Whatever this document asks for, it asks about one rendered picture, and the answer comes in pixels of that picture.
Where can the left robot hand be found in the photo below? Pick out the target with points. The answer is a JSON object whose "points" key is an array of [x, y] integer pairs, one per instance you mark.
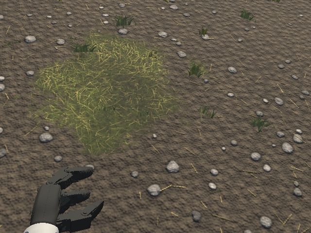
{"points": [[50, 202]]}

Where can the robot left forearm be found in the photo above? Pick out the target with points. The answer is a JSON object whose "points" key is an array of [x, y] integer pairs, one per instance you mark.
{"points": [[41, 227]]}

